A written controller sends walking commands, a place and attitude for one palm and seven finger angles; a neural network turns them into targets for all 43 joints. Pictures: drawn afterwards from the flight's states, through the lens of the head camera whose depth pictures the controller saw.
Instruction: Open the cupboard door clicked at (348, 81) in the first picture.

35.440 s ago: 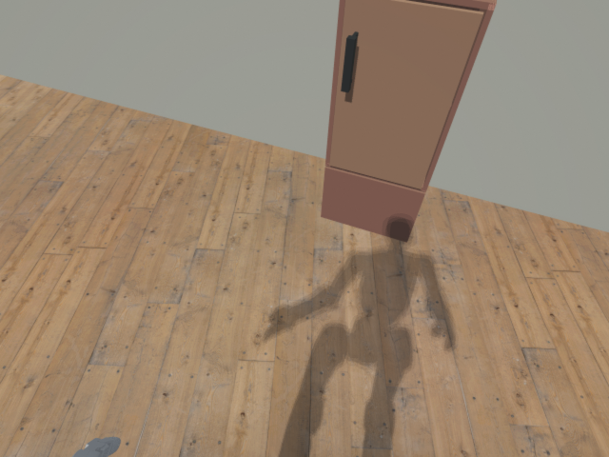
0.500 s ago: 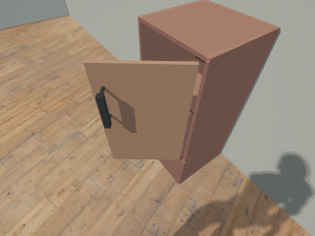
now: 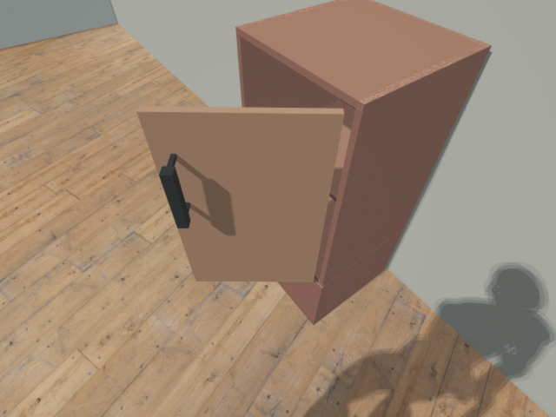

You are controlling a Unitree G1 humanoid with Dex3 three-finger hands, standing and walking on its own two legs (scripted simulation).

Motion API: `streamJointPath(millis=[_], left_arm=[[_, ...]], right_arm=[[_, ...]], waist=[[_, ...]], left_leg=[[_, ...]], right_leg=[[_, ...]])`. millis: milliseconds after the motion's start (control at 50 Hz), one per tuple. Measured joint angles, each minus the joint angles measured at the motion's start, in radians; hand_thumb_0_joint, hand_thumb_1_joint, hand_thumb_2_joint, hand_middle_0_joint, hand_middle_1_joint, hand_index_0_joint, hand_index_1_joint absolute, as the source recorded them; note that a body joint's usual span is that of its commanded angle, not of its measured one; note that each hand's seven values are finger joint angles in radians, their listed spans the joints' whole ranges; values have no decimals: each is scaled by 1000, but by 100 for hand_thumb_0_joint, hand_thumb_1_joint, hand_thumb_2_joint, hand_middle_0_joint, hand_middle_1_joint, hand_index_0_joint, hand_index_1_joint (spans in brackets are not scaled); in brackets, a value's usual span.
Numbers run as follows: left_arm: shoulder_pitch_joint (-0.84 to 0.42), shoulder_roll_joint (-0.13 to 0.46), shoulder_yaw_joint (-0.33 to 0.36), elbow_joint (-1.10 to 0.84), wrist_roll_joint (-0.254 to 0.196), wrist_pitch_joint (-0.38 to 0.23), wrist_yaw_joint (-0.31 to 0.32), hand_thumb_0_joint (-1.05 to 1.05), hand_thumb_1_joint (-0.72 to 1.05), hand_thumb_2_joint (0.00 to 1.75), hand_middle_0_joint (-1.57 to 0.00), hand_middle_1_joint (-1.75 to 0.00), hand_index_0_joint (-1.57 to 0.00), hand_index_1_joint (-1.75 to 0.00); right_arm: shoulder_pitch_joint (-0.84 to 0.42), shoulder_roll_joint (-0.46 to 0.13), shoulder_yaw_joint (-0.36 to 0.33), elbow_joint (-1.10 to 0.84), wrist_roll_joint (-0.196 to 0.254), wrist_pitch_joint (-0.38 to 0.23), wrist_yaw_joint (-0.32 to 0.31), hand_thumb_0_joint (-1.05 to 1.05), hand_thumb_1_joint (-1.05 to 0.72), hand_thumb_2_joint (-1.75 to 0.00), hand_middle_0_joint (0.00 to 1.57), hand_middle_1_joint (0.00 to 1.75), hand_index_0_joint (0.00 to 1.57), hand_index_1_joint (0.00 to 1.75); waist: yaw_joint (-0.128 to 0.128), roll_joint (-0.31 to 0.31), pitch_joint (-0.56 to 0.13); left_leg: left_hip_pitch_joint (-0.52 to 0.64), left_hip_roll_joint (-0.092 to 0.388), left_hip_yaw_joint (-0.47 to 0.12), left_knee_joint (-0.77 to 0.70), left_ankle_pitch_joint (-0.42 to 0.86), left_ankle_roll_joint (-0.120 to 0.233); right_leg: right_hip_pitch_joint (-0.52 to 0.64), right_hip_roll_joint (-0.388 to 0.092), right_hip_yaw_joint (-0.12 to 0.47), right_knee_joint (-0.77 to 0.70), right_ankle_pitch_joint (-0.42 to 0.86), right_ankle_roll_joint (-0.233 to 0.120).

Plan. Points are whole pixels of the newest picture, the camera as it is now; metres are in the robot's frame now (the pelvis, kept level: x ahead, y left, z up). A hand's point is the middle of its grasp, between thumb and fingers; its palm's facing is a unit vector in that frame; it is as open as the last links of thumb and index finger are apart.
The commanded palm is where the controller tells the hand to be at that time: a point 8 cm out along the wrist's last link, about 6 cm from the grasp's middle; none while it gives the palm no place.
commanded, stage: raise the hand with hooked fingers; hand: left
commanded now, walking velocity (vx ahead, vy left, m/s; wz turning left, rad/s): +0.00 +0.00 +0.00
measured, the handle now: (178, 192) +0.52 +0.24 -0.02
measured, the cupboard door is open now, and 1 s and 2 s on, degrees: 53 53 53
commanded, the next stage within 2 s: none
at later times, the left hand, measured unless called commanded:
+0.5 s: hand (168, 390) +0.17 +0.17 -0.06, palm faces +0.02 -1.00 +0.04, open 8.5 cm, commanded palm +0.14 +0.25 -0.06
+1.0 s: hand (126, 358) +0.20 +0.24 -0.04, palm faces +0.08 -1.00 -0.05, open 11.5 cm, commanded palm +0.17 +0.29 -0.03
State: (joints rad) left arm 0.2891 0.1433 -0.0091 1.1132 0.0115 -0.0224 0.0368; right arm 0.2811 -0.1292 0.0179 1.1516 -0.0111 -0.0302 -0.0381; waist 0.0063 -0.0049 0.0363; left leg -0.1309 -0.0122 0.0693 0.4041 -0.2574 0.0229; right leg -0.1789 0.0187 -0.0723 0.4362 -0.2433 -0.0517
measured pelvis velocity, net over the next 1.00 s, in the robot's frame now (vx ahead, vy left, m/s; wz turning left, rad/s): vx -0.03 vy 0.02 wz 0.02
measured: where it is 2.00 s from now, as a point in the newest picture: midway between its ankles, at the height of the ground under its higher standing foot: outside the picture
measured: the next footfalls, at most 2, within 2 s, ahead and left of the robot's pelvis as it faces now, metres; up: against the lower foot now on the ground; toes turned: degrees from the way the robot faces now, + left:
none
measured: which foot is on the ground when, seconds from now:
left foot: down 0.00-1.00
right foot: down 0.00-1.00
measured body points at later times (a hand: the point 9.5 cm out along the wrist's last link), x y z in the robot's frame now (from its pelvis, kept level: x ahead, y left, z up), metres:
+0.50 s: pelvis -0.04 -0.01 -0.08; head +0.01 +0.01 +0.36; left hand +0.16 +0.23 -0.06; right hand +0.21 -0.27 -0.10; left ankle -0.02 +0.10 -0.74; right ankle +0.00 -0.08 -0.74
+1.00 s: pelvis -0.03 +0.02 -0.08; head +0.04 +0.03 +0.37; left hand +0.19 +0.29 -0.03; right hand +0.12 -0.22 -0.17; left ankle -0.02 +0.10 -0.74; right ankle +0.00 -0.08 -0.74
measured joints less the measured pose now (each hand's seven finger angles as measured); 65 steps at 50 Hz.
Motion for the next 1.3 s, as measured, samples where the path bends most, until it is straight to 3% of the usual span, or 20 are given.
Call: streamJointPath(millis=[120, 140, 160, 200, 240, 300, 380, 420, 480, 560, 620, 680, 740, 800, 880, 960, 1060, 1160, 1300], left_arm=[[1, -3, -1, 0, 3, -7, 7, 1, 91, 90, -20, -30, -19, -30], [51, 1, 6, -147, -38, 53, 18, 2, 93, 90, -20, -30, -20, -30], [113, 11, 18, -326, -69, 74, 32, 3, 94, 90, -20, -30, -20, -30], [194, 28, 20, -605, -119, 30, 70, 4, 94, 89, -21, -30, -20, -31], [187, 31, 33, -769, -160, -40, 74, 4, 92, 88, -20, -32, -20, -32], [88, 30, 78, -851, -193, -220, 10, 3, 87, 87, -20, -34, -20, -34], [-7, 21, 135, -862, -247, -504, -189, 2, 79, 84, -21, -39, -20, -39], [-8, 20, 149, -865, -261, -585, -288, 1, 74, 82, -21, -41, -20, -41], [39, 19, 151, -896, -276, -550, -351, 1, 66, 79, -22, -46, -21, -46], [121, 27, 157, -958, -261, -459, -300, 1, 56, 75, -23, -51, -22, -52], [159, 46, 168, -1045, -245, -462, -250, 1, 49, 72, -23, -56, -23, -56], [131, 66, 171, -1092, -251, -493, -256, 2, 42, 69, -23, -60, -23, -60], [57, 90, 177, -1080, -266, -467, -306, 1, 35, 66, -24, -65, -23, -65], [1, 108, 193, -1044, -288, -386, -343, 1, 28, 63, -24, -69, -24, -69], [-3, 115, 226, -1025, -306, -320, -330, 1, 19, 59, -25, -75, -25, -75], [16, 115, 251, -1021, -309, -354, -302, 1, 10, 55, -26, -81, -25, -81], [-7, 126, 266, -984, -312, -394, -317, 0, -2, 50, -27, -89, -26, -89], [-29, 138, 268, -972, -312, -386, -333, 0, -14, 45, -27, -96, -27, -96], [-89, 165, 296, -930, -320, -366, -351, 0, -30, 38, -29, -107, -28, -107]], right_arm=[[-2, -5, -3, -4, 2, 5, 1, 1, -91, -90, 20, 30, 20, 30], [12, -13, 1, -47, 13, 0, -4, 1, -92, -90, 21, 30, 20, 30], [37, -23, 3, -95, 22, -36, -17, 2, -92, -90, 21, 30, 20, 30], [71, -50, -8, -178, 43, -120, -34, 2, -93, -90, 21, 30, 20, 30], [64, -86, -19, -251, 51, -178, -38, 2, -92, -90, 21, 30, 20, 30], [11, -131, -41, -358, 34, -229, -24, 2, -92, -90, 21, 30, 20, 30], [-79, -154, -76, -495, 21, -261, 19, 2, -91, -90, 21, 30, 20, 30], [-118, -161, -91, -560, 24, -255, 36, 1, -91, -90, 20, 30, 19, 30], [-154, -166, -99, -644, 34, -219, 36, 1, -91, -90, 20, 30, 19, 30], [-166, -146, -84, -705, 36, -184, 18, 1, -91, -90, 20, 30, 19, 30], [-153, -118, -53, -703, 24, -179, 9, 1, -91, -90, 20, 30, 19, 30], [-139, -92, -14, -666, 19, -182, 5, 1, -90, -90, 20, 30, 20, 30], [-120, -70, 21, -625, 25, -174, 2, 1, -90, -90, 21, 30, 20, 30], [-92, -50, 39, -598, 36, -157, -3, 1, -90, -90, 21, 30, 20, 30], [-42, -47, 33, -584, 41, -152, -10, 1, -90, -90, 21, 31, 20, 30], [-1, -77, 9, -579, 38, -163, -12, 1, -90, -90, 21, 31, 20, 30], [7, -130, -17, -579, 41, -172, -17, 1, -90, -90, 21, 31, 20, 30], [-10, -152, -28, -595, 45, -175, -22, 1, -90, -90, 21, 30, 20, 30], [-35, -139, -6, -626, 47, -168, -20, 1, -90, -90, 21, 30, 20, 30]], waist=[[2, 6, -2], [2, 9, 3], [8, 8, 1], [2, 17, -19], [-20, 33, -36], [-38, 36, -87], [-26, -7, -155], [-17, -28, -173], [0, -44, -182], [24, -42, -175], [36, -28, -167], [39, -3, -161], [35, 16, -157], [20, 28, -150], [-7, 33, -147], [-21, 30, -155], [-23, 24, -153], [-22, 16, -148], [-14, 11, -143]], left_leg=[[-17, 10, -5, 24, -6, -7], [-26, 15, -5, 41, -17, -7], [-28, 14, -1, 48, -22, -6], [-48, 7, -7, 67, -28, -3], [-99, -3, -27, 116, -39, 1], [-249, -8, -37, 242, -75, 3], [-475, 8, -11, 455, -157, 0], [-564, 13, -8, 557, -197, -9], [-649, 17, -11, 664, -228, 0], [-712, 22, -39, 747, -284, -6], [-743, 27, -68, 776, -293, -6], [-770, 27, -91, 793, -294, -4], [-787, 27, -97, 796, -289, -1], [-776, 28, -87, 774, -280, 4], [-734, 27, -66, 719, -262, 12], [-708, 23, -51, 682, -251, 21], [-701, 16, -46, 677, -253, 30], [-680, 13, -44, 663, -251, 35], [-648, 11, -48, 636, -242, 38]], right_leg=[[-2, 9, -6, -4, 3, -2], [-9, 13, -6, 3, 3, -2], [-17, 12, -2, 18, -2, -3], [-37, 2, -8, 48, -19, -3], [-76, -11, -30, 91, -38, 0], [-221, -25, -43, 214, -78, 0], [-461, -24, -22, 433, -150, -15], [-554, -21, -15, 535, -189, -22], [-638, -21, -17, 642, -236, -24], [-681, -19, -44, 694, -264, -26], [-691, -15, -73, 697, -267, -26], [-700, -14, -96, 692, -263, -24], [-711, -14, -102, 685, -255, -21], [-704, -12, -92, 662, -241, -15], [-672, -9, -70, 613, -219, -4], [-651, -12, -54, 582, -207, 6], [-644, -17, -49, 577, -207, 14], [-621, -19, -46, 560, -203, 21], [-585, -19, -48, 526, -192, 25]])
